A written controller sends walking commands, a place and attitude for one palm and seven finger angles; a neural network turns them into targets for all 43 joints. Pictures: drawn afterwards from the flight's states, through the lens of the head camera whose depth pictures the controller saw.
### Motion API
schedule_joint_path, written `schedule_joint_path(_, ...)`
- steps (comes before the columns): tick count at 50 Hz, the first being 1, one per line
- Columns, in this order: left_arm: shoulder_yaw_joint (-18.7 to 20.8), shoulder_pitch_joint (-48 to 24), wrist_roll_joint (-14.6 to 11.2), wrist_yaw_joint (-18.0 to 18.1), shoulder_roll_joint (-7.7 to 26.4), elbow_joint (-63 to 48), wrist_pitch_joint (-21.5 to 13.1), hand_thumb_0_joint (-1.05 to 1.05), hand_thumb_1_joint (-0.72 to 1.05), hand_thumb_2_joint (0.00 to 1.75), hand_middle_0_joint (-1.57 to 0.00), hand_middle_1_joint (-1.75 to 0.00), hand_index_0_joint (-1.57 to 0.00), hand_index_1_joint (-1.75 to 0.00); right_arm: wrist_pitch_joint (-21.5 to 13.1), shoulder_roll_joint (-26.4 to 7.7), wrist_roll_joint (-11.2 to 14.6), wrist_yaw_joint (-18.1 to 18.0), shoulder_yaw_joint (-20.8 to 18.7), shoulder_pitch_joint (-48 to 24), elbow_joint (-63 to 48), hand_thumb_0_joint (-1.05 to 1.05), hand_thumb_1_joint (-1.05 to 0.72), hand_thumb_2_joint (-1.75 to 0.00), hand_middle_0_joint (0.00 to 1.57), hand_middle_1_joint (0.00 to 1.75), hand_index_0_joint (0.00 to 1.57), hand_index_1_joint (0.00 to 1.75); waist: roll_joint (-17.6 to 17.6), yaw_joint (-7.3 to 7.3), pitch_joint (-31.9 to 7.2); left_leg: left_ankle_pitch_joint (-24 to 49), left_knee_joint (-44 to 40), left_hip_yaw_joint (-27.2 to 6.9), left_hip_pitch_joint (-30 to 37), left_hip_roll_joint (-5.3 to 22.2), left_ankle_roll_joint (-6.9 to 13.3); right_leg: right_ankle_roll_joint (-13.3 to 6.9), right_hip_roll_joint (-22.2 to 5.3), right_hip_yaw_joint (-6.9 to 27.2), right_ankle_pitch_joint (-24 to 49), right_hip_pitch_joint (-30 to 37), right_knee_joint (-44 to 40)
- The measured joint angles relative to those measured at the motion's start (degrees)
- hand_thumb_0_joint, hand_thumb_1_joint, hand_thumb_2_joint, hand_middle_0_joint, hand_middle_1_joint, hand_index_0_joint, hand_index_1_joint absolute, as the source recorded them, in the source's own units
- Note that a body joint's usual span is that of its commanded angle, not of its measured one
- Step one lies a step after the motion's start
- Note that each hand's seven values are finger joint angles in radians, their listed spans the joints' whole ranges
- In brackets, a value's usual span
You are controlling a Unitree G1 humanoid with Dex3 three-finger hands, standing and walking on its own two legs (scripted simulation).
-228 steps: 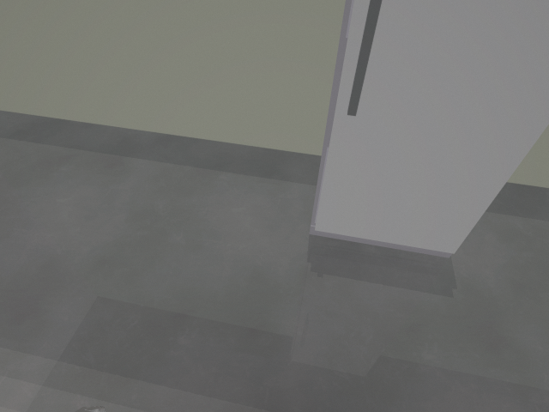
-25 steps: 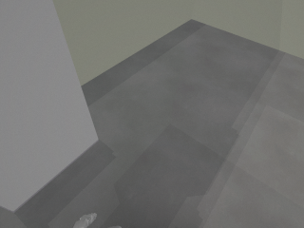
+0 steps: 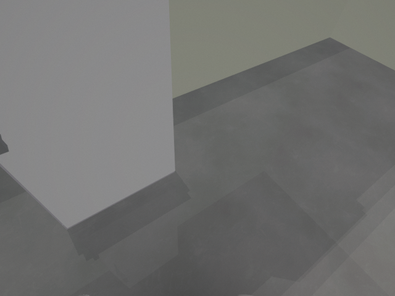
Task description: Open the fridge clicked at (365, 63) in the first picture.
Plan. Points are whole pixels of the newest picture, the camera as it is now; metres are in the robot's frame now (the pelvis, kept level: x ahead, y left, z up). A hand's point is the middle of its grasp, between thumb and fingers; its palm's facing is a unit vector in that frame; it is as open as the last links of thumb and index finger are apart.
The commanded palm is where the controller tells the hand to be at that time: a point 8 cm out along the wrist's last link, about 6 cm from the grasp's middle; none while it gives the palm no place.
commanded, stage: turn to face it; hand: left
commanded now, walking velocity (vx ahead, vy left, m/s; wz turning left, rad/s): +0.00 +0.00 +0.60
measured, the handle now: out of the picture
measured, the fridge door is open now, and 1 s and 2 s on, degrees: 0 0 0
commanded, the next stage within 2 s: take the last steps up to it in 0.98 s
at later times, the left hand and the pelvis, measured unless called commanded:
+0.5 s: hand out of the picture -0.05 +0.18 -0.17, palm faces +0.35 -0.90 -0.25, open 7.4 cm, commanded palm none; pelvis -0.03 -0.03 -0.01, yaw +20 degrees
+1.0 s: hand out of the picture -0.07 +0.20 -0.16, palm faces +0.51 -0.82 -0.27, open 7.4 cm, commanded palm none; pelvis -0.05 -0.02 -0.01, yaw +30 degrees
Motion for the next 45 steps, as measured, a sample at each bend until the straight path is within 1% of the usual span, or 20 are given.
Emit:
schedule_joint_path(5,-1.2,-1.0,-0.4,0.1,-1.9,-2.0,-0.8,0.0,0.91,0.89,-0.19,-0.29,-0.19,-0.3,1.0,-1.1,-0.1,0.3,-0.7,-0.7,-0.2,0.01,-0.9,-0.9,0.2,0.3,0.2,0.3,1.6,-0.55,0.0,0.3,2.0,-3.7,-2.0,-1.1,-1.5,-1.3,2.1,0.1,-0.4,4.5,-10.7)
schedule_joint_path(7,-1.6,-0.7,-0.4,0.1,-2.5,-3.0,-1.5,0.0,0.91,0.89,-0.2,-0.29,-0.2,-0.3,1.5,-1.6,0.1,0.5,-1.1,-0.7,-0.5,0.01,-0.9,-0.9,0.2,0.3,0.2,0.3,2.0,-0.4,-0.3,-0.1,3.8,-5.0,-3.4,-1.8,-2.4,-2.0,2.6,-0.4,3.0,7.9,-18.7)
schedule_joint_path(8,-1.8,-0.2,-0.2,0.1,-2.5,-3.7,-2.0,0.0,0.91,0.89,-0.2,-0.29,-0.2,-0.3,1.7,-1.7,0.3,0.6,-1.3,-0.6,-0.9,0.01,-0.9,-0.9,0.2,0.3,0.2,0.3,1.7,-0.14,-0.8,-1.5,6.0,-5.0,-4.8,-2.3,-2.9,-3.1,2.2,-0.3,4.7,9.5,-23.1)
schedule_joint_path(10,-2.4,0.1,0.2,0.2,-3.6,-3.9,-2.2,0.0,0.91,0.89,-0.2,-0.29,-0.2,-0.3,2.2,-2.6,0.2,0.6,-2.0,-1.0,-0.9,0.01,-0.9,-0.9,0.2,0.3,0.2,0.3,3.1,-0.02,-0.4,-10.5,15.9,-4.0,-8.6,-1.9,-4.4,-4.8,2.2,-2.2,5.7,9.3,-22.0)
schedule_joint_path(11,-2.6,0.5,0.2,0.2,-4.0,-4.0,-2.2,0.0,0.91,0.89,-0.2,-0.29,-0.2,-0.3,2.5,-3.0,0.0,0.8,-2.2,-1.1,-0.9,0.01,-0.91,-0.9,0.2,0.3,0.2,0.3,3.4,0.06,-0.3,-13.0,22.0,-3.0,-10.6,-1.6,-4.9,-5.2,1.9,-3.1,5.5,9.8,-21.9)
schedule_joint_path(13,-2.9,1.5,0.3,0.2,-4.5,-3.9,-2.3,0.0,0.91,0.89,-0.2,-0.29,-0.2,-0.3,2.9,-3.5,-0.2,1.2,-2.4,-1.4,-0.8,0.01,-0.91,-0.9,0.2,0.3,0.2,0.3,3.5,0.17,-0.1,-13.4,32.6,-0.6,-13.4,-0.3,-5.9,-5.4,1.0,-4.5,5.4,11.0,-22.8)
schedule_joint_path(14,-2.9,1.9,0.3,0.3,-4.6,-3.8,-2.4,0.0,0.91,0.89,-0.2,-0.29,-0.2,-0.3,2.9,-3.7,-0.2,1.3,-2.4,-1.5,-0.8,0.01,-0.91,-0.9,0.2,0.3,0.19,0.3,3.3,0.08,0.1,-12.9,36.1,0.3,-14.1,0.6,-6.5,-5.4,0.6,-5.2,5.6,11.6,-23.2)
schedule_joint_path(16,-3.1,2.4,0.5,0.3,-4.7,-3.5,-2.6,0.0,0.91,0.89,-0.2,-0.29,-0.2,-0.3,3.0,-3.7,-0.1,1.5,-2.3,-1.8,-1.0,0.01,-0.91,-0.9,0.2,0.3,0.19,0.3,2.6,-0.02,0.6,-12.8,38.9,1.8,-14.1,2.4,-7.5,-5.4,-0.6,-6.4,5.7,12.4,-23.7)
schedule_joint_path(18,-3.2,2.8,0.7,0.2,-4.5,-3.2,-2.8,0.0,0.91,0.89,-0.2,-0.29,-0.2,-0.3,3.2,-3.6,0.0,1.6,-2.1,-2.2,-1.0,0.01,-0.91,-0.9,0.2,0.3,0.19,0.3,1.6,0.1,1.1,-13.8,37.1,2.9,-12.7,3.9,-8.2,-5.2,-1.9,-7.7,5.5,12.9,-23.6)
schedule_joint_path(20,-3.3,3.1,0.8,0.0,-4.3,-3.0,-2.8,0.0,0.91,0.89,-0.2,-0.29,-0.2,-0.3,3.4,-3.4,0.1,1.7,-1.8,-2.8,-0.9,0.01,-0.91,-0.9,0.2,0.3,0.19,0.3,0.9,0.47,1.7,-14.8,33.0,3.8,-10.7,5.0,-8.5,-4.8,-3.2,-9.1,5.2,13.1,-23.2)
schedule_joint_path(25,-2.8,4.1,1.1,-0.3,-2.8,-2.6,-2.5,0.0,0.9,0.89,-0.2,-0.3,-0.2,-0.3,3.1,-2.9,0.5,1.8,-0.8,-4.9,-1.2,0.01,-0.91,-0.9,0.19,0.3,0.19,0.3,-1.0,2.08,2.8,-15.4,19.8,6.4,-4.1,5.7,-7.8,-3.1,-6.2,-12.0,3.7,11.8,-20.1)
schedule_joint_path(27,-2.4,4.9,0.8,-0.5,-1.8,-2.3,-2.1,0.0,0.9,0.89,-0.2,-0.3,-0.2,-0.3,2.2,-2.8,0.5,1.8,-0.4,-5.3,-1.9,0.01,-0.91,-0.9,0.2,0.3,0.19,0.3,-1.5,2.36,2.6,-10.1,11.2,7.5,-0.2,5.6,-7.1,-2.0,-7.4,-13.2,2.3,10.6,-17.2)
schedule_joint_path(28,-2.0,5.2,0.6,-0.5,-1.1,-2.1,-1.8,0.0,0.9,0.89,-0.2,-0.3,-0.2,-0.3,1.6,-2.7,0.4,1.8,-0.3,-5.6,-2.2,0.01,-0.91,-0.9,0.2,0.3,0.19,0.3,-2.0,2.48,2.5,-6.5,9.2,7.5,0.4,5.3,-5.8,-1.6,-8.2,-12.8,1.5,9.0,-14.1)
schedule_joint_path(29,-1.7,5.1,0.5,-0.5,-0.3,-1.7,-1.2,0.0,0.91,0.89,-0.2,-0.3,-0.2,-0.3,1.1,-2.2,0.4,1.8,-0.1,-6.2,-2.3,0.01,-0.91,-0.9,0.2,0.3,0.19,0.3,-3.0,2.88,3.0,-6.9,10.5,7.7,-0.2,4.6,-4.4,-1.3,-8.3,-10.6,-2.5,7.0,-9.5)
schedule_joint_path(30,-1.4,5.0,0.4,-0.2,0.3,-1.1,-0.5,0.0,0.91,0.89,-0.2,-0.29,-0.2,-0.3,0.6,-1.8,0.4,1.6,0.2,-6.5,-2.4,0.01,-0.91,-0.9,0.2,0.3,0.19,0.3,-3.4,3.2,3.3,-8.1,11.5,7.8,-0.5,4.4,-3.4,-1.2,-7.5,-8.3,-6.0,4.8,-4.5)
schedule_joint_path(31,-1.1,4.8,0.3,0.0,0.8,-0.4,0.1,0.0,0.91,0.89,-0.2,-0.29,-0.2,-0.3,0.2,-1.4,0.3,1.4,0.5,-6.5,-2.6,0.01,-0.91,-0.9,0.2,0.3,0.19,0.3,-3.3,3.23,3.2,-8.9,11.4,7.5,-0.4,4.5,-2.8,-1.2,-6.4,-6.6,-7.6,2.9,0.2)
schedule_joint_path(33,-0.7,4.3,0.3,-0.1,1.3,0.6,0.7,0.0,0.91,0.89,-0.2,-0.29,-0.2,-0.3,-0.1,-0.7,0.1,0.7,0.9,-6.1,-2.7,0.01,-0.91,-0.9,0.2,0.3,0.2,0.3,-2.8,2.95,2.9,-8.5,9.4,6.4,0.4,4.4,-2.2,-1.2,-4.6,-4.8,-6.2,0.0,6.8)
schedule_joint_path(35,-0.5,3.8,0.3,-0.4,1.6,0.7,0.5,0.0,0.91,0.89,-0.2,-0.29,-0.2,-0.3,-0.2,-0.1,0.1,0.3,1.3,-5.7,-2.4,0.01,-0.91,-0.9,0.2,0.3,0.2,0.3,-2.4,2.9,2.6,-6.5,6.3,5.6,1.5,4.0,-2.3,-0.9,-3.7,-3.9,-3.2,-1.8,9.6)
schedule_joint_path(39,-0.7,3.1,0.2,-0.5,1.2,0.3,-0.1,0.0,0.91,0.89,-0.19,-0.29,-0.19,-0.3,-0.3,0.7,0.2,0.0,1.8,-4.4,-1.6,0.01,-0.9,-0.9,0.2,0.3,0.2,0.3,-1.6,2.67,1.9,-3.6,1.7,4.3,3.3,3.1,-1.7,-0.5,-2.5,-3.0,-0.3,-2.2,7.9)
schedule_joint_path(45,-1.4,1.4,0.0,-0.2,-0.6,-0.1,-0.2,0.0,0.91,0.89,-0.19,-0.29,-0.19,-0.3,0.1,1.5,0.0,-0.1,1.8,-2.0,-0.1,0.01,-0.9,-0.9,0.2,0.3,0.2,0.3,-0.4,1.27,1.0,-2.0,-0.1,2.3,3.7,1.7,-1.9,-0.9,-0.7,-2.3,-1.9,1.6,-1.2)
